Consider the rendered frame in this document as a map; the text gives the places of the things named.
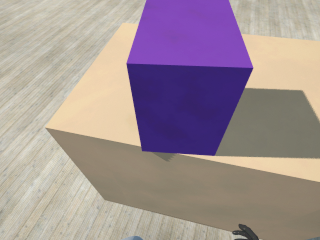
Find robot right hand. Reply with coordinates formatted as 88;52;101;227
232;224;259;240

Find pedestal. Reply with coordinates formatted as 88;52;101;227
45;22;320;240

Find carton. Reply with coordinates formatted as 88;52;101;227
126;0;253;156

